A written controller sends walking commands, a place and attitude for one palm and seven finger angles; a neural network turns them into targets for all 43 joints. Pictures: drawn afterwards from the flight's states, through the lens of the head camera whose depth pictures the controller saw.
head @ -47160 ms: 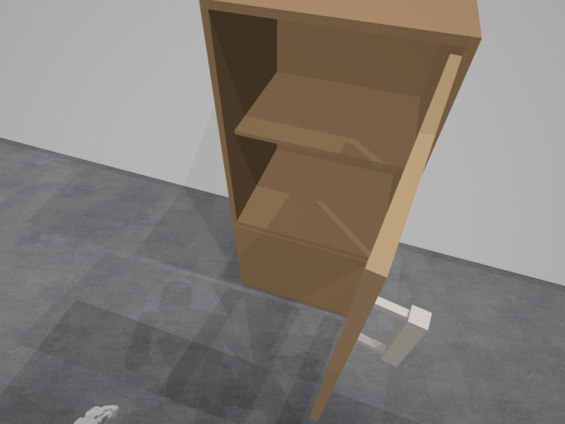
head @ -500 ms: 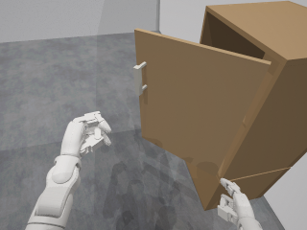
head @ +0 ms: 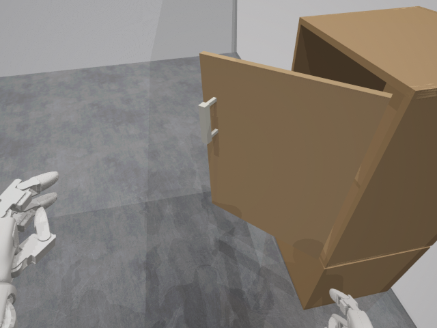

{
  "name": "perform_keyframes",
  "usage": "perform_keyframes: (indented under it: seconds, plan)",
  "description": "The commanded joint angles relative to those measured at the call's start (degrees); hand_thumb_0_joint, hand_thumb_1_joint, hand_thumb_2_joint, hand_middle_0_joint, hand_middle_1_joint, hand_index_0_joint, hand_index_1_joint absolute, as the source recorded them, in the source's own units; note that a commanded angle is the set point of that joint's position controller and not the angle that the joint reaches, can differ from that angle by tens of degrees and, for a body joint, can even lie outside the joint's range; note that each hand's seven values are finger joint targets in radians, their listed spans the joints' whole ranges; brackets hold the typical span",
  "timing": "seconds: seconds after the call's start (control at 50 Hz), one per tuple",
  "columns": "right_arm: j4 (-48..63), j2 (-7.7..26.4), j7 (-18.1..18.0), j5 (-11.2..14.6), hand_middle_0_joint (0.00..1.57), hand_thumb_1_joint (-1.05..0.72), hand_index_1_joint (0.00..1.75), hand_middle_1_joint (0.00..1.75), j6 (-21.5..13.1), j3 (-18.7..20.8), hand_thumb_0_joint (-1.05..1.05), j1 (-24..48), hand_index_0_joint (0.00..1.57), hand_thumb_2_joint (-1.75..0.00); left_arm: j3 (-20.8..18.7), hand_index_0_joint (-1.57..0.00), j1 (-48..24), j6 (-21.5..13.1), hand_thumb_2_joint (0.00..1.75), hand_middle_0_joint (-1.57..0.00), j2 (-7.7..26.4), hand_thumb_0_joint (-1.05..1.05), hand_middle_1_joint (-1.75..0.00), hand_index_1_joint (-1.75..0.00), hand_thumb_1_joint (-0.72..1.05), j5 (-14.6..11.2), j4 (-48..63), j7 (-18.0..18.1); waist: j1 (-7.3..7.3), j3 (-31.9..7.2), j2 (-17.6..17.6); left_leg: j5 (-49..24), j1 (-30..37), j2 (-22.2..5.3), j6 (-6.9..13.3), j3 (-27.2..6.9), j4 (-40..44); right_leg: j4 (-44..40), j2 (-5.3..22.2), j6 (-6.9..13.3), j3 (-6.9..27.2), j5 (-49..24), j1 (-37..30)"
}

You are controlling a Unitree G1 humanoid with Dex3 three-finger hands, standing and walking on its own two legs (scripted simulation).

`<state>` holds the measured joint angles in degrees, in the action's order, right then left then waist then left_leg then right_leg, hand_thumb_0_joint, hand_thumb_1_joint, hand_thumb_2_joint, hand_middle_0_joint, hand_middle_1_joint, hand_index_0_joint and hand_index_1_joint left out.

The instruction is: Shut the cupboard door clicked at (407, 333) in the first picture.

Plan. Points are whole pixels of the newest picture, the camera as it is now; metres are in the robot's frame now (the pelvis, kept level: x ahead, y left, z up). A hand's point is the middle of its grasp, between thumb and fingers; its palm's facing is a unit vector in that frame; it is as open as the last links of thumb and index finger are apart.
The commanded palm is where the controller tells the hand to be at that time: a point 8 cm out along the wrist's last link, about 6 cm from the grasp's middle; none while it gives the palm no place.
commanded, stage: draw the hand back to the body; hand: left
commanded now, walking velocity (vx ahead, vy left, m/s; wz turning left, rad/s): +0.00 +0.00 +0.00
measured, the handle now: (209, 120) +0.63 +0.10 +0.07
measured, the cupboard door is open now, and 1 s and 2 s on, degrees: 44 44 44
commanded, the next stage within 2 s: step back with the hand held close in 0.36 s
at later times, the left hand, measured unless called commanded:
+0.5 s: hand (59, 234) +0.19 +0.25 +0.16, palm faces +0.43 -0.80 -0.42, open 7.4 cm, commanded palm +0.14 +0.29 +0.17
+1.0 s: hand (45, 246) +0.18 +0.27 +0.15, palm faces +0.36 -0.79 -0.49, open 7.4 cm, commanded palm +0.12 +0.30 +0.17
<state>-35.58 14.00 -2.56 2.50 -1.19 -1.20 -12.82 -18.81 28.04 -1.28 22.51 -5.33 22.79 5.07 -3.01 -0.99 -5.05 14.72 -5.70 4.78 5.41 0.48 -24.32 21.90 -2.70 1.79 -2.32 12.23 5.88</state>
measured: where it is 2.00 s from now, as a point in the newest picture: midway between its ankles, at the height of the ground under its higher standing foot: outside the picture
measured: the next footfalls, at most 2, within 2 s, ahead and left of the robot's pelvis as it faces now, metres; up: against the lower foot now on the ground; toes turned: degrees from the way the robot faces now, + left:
none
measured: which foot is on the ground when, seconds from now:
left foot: down 0.00-1.00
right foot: down 0.00-1.00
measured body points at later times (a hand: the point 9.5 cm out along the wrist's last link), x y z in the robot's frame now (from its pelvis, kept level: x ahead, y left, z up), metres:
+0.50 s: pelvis +0.00 -0.01 +0.00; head -0.02 -0.04 +0.45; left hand +0.16 +0.29 +0.18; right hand +0.19 -0.23 -0.09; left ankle -0.01 +0.05 -0.74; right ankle +0.00 -0.10 -0.74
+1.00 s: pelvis -0.03 +0.01 -0.01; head -0.03 +0.01 +0.44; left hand +0.15 +0.31 +0.18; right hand +0.14 -0.25 -0.08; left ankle -0.01 +0.05 -0.74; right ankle +0.00 -0.10 -0.74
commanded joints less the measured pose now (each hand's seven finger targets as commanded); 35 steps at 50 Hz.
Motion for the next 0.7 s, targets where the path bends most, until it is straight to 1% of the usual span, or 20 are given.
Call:
perform_keyframes:
  seconds: [0.0, 0.04, 0.06, 0.08, 0.1, 0.12, 0.14, 0.2, 0.22, 0.26, 0.32, 0.34, 0.36, 0.46, 0.48, 0.5, 0.52, 0.54, 0.56, 0.68]
  plan:
    - [9.8, 5.8, -0.5, 0.2, 0.20, -0.90, 0.30, 0.30, -5.2, 2.1, 0.00, 9.5, 0.20, -0.90, -6.0, -0.20, -5.5, -4.8, 0.90, -0.20, 8.5, 0.00, -0.30, -0.30, 0.90, 0.2, 11.2, 1.4, 0.32, 1.3, 0.9, -5.8, -5.5, -7.2, -5.6, -7.4, 6.5, -1.6, 2.4, -0.2, 2.4, -3.5, 0.3]
    - [9.3, 6.3, -0.6, 0.2, 0.20, -0.90, 0.30, 0.30, -5.8, 2.4, 0.00, 9.3, 0.20, -0.90, -4.3, -0.20, -7.4, -5.0, 0.90, -0.20, 7.2, 0.00, -0.30, -0.30, 0.90, 0.5, 10.2, 1.5, 1.05, 2.4, 2.0, -3.2, -5.5, -7.1, -4.9, -7.1, 6.6, -2.2, 2.6, -0.4, 2.7, -2.0, 1.8]
    - [9.1, 6.5, -0.6, 0.2, 0.20, -0.90, 0.30, 0.30, -6.0, 2.5, 0.00, 9.0, 0.20, -0.90, -3.8, -0.20, -8.4, -5.1, 0.90, -0.20, 7.0, 0.00, -0.30, -0.30, 0.90, 0.7, 10.3, 1.6, 1.23, 2.6, 1.1, -2.0, -5.3, -7.1, -4.8, -7.4, 6.6, -2.0, 2.7, -0.4, 2.8, -1.5, 2.3]
    - [9.2, 6.5, -0.8, 0.2, 0.20, -0.90, 0.30, 0.30, -6.1, 2.5, 0.00, 9.1, 0.20, -0.90, -3.9, -0.20, -9.1, -5.2, 0.90, -0.20, 7.3, 0.00, -0.30, -0.30, 0.90, 0.8, 10.0, 1.8, 1.13, 2.7, 1.9, -0.6, -5.5, -7.0, -4.5, -7.5, 6.8, -1.9, 2.6, -0.5, 2.7, -0.8, 2.5]
    - [9.2, 6.6, -0.8, 0.1, 0.20, -0.90, 0.30, 0.30, -6.4, 2.5, 0.00, 8.9, 0.20, -0.90, -4.1, -0.20, -9.7, -5.4, 0.90, -0.20, 7.5, 0.00, -0.30, -0.30, 0.90, 0.9, 10.6, 1.9, 1.04, 1.2, 1.8, -0.4, -5.3, -6.8, -4.4, -7.4, 6.8, -1.7, 2.7, -0.5, 2.7, -0.8, 1.6]
    - [8.9, 6.7, -1.0, -0.1, 0.20, -0.90, 0.30, 0.30, -6.7, 2.7, 0.00, 9.0, 0.20, -0.90, -5.4, -0.20, -9.2, -5.5, 0.90, -0.20, 9.1, 0.00, -0.30, -0.30, 0.90, 0.9, 10.8, 2.1, 0.59, 0.5, 2.3, -1.7, -5.3, -6.7, -4.4, -7.1, 6.5, -1.9, 2.7, -0.3, 2.8, -1.3, 0.8]
    - [9.2, 6.4, -1.0, -0.1, 0.20, -0.90, 0.30, 0.30, -6.9, 2.6, 0.00, 8.9, 0.20, -0.90, -4.9, -0.20, -9.5, -5.8, 0.90, -0.20, 8.5, 0.00, -0.30, -0.30, 0.90, 0.9, 12.4, 2.1, 0.47, -2.2, 1.7, -3.5, -4.2, -6.6, -4.3, -6.9, 6.1, -1.4, 2.9, -0.3, 2.8, -2.2, -0.4]
    - [9.3, 5.9, -1.0, -0.3, 0.20, -0.90, 0.30, 0.30, -7.4, 2.4, 0.00, 9.1, 0.20, -0.90, -6.9, -0.20, -8.4, -6.1, 0.90, -0.20, 10.5, 0.00, -0.30, -0.30, 0.90, 1.0, 14.5, 2.4, -0.34, -4.6, -0.4, -6.3, -3.5, -6.5, -4.8, -6.7, 5.6, -0.8, 2.8, -0.1, 2.9, -4.0, -2.0]
    - [8.8, 6.0, -1.0, -0.4, 0.20, -0.90, 0.30, 0.30, -7.6, 2.3, 0.00, 9.0, 0.20, -0.90, -8.1, -0.20, -7.8, -6.0, 0.90, -0.20, 11.7, 0.00, -0.30, -0.30, 0.90, 0.9, 14.6, 2.5, -0.66, -4.9, -0.9, -7.7, -4.3, -6.3, -5.0, -6.5, 5.2, -0.9, 2.7, 0.1, 3.0, -4.8, -3.2]
    - [8.9, 5.3, -1.0, -0.4, 0.20, -0.90, 0.30, 0.30, -7.7, 1.9, 0.00, 9.2, 0.20, -0.90, -7.8, -0.20, -6.7, -5.9, 0.90, -0.20, 10.7, 0.00, -0.30, -0.30, 0.90, 0.7, 14.0, 2.5, -0.56, -3.1, -1.9, -8.5, -4.5, -6.2, -5.2, -5.9, 5.1, -1.1, 2.8, 0.2, 3.0, -5.1, -2.5]
    - [8.7, 5.5, -0.8, -0.4, 0.20, -0.90, 0.30, 0.30, -7.4, 2.0, 0.00, 9.3, 0.20, -0.90, -8.2, -0.20, -5.9, -5.5, 0.90, -0.20, 10.3, 0.00, -0.30, -0.30, 0.90, 0.6, 11.5, 2.2, -0.52, 0.0, -0.3, -9.6, -5.7, -6.4, -5.5, -5.8, 5.3, -1.7, 2.5, 0.4, 2.8, -5.3, -1.5]
    - [8.8, 5.4, -0.7, -0.3, 0.20, -0.90, 0.30, 0.30, -7.2, 1.9, 0.00, 9.2, 0.20, -0.90, -7.1, -0.20, -6.1, -5.4, 0.90, -0.20, 9.1, 0.00, -0.30, -0.30, 0.90, 0.5, 11.4, 1.9, -0.15, 0.4, -1.2, -9.8, -5.3, -6.4, -5.5, -5.5, 5.2, -1.7, 2.7, 0.3, 3.0, -5.3, -1.0]
    - [8.9, 5.3, -0.6, -0.3, 0.20, -0.90, 0.30, 0.30, -7.0, 1.9, 0.00, 9.1, 0.20, -0.90, -7.3, -0.20, -5.8, -5.3, 0.90, -0.20, 9.2, 0.00, -0.30, -0.30, 0.90, 0.4, 10.6, 1.8, -0.21, 1.0, -0.1, -9.4, -5.3, -6.4, -5.2, -5.2, 5.1, -2.0, 2.7, 0.2, 3.1, -5.0, -0.4]
    - [9.4, 5.7, -0.4, -0.4, 0.20, -0.90, 0.30, 0.30, -6.5, 2.5, 0.00, 8.9, 0.20, -0.90, -6.9, -0.20, -4.2, -5.4, 0.90, -0.20, 8.5, 0.00, -0.30, -0.30, 0.90, 0.0, 9.9, 1.3, -0.30, -1.9, 3.6, -11.3, -4.3, -6.3, -4.5, -4.2, 4.1, -1.6, 3.0, -0.1, 3.1, -6.6, -1.1]
    - [11.3, 7.7, -0.6, -0.2, 0.20, -0.90, 0.30, 0.30, -5.4, 3.3, 0.00, 8.3, 0.20, -0.90, -13.9, -0.20, -11.7, -8.3, 0.90, -0.20, 15.6, 0.00, -0.30, -0.30, 0.90, 0.2, 15.6, 1.9, 1.85, -2.7, 1.0, -5.5, -9.1, -7.9, -2.2, -6.6, 2.3, -1.5, 6.7, 0.2, 10.0, -8.8, -0.5]
    - [10.0, 6.4, -1.1, -0.5, 0.20, -0.90, 0.30, 0.30, -4.8, 3.1, 0.00, 7.7, 0.20, -0.90, -11.5, -0.20, -5.3, -9.1, 0.90, -0.20, 11.8, 0.00, -0.30, -0.30, 0.90, -0.3, 10.7, 1.8, 2.05, -4.9, 3.3, -5.8, -7.4, -7.5, -2.1, -6.7, 0.2, -1.4, 9.1, 1.0, 11.0, -9.2, 0.8]
    - [10.1, 6.6, -1.0, -0.7, 0.20, -0.90, 0.30, 0.30, -4.3, 3.2, 0.00, 8.2, 0.20, -0.90, -11.6, -0.20, -4.8, -9.5, 0.90, -0.20, 12.4, 0.00, -0.30, -0.30, 0.90, -0.2, 11.3, 1.8, 1.92, -5.0, 3.1, -7.3, -6.9, -7.3, -2.3, -6.5, -0.8, -1.5, 10.1, 1.3, 11.7, -11.7, 1.6]
    - [9.9, 6.4, -1.0, -0.7, 0.20, -0.90, 0.30, 0.30, -3.6, 3.2, 0.00, 8.0, 0.20, -0.90, -9.9, -0.20, -2.8, -9.6, 0.90, -0.20, 10.6, 0.00, -0.30, -0.30, 0.90, 0.0, 10.3, 1.7, 2.42, -6.2, 3.0, -7.9, -6.7, -7.4, -2.6, -6.3, -1.8, -0.7, 10.9, 1.7, 12.1, -12.1, 2.2]
    - [10.0, 6.6, -1.0, -0.7, 0.20, -0.90, 0.30, 0.30, -3.1, 3.4, 0.00, 7.9, 0.20, -0.90, -9.3, -0.20, -2.5, -10.1, 0.90, -0.20, 10.2, 0.00, -0.30, -0.30, 0.90, 0.1, 11.0, 1.8, 2.60, -6.8, 3.2, -9.2, -7.2, -7.6, -2.7, -6.3, -2.6, 0.4, 11.2, 1.8, 12.0, -12.9, 2.5]
    - [11.3, 7.1, -1.8, -0.4, 0.20, -0.90, 0.30, 0.30, -0.5, 4.4, 0.00, 7.7, 0.20, -0.90, -10.9, -0.20, 0.1, -10.5, 0.90, -0.20, 12.3, 0.00, -0.30, -0.30, 0.90, 0.5, 12.6, 2.6, 2.82, -9.7, 3.7, -20.3, -9.1, -9.6, -3.0, -7.2, -3.9, 7.7, 10.3, 1.0, 10.2, -21.5, 2.6]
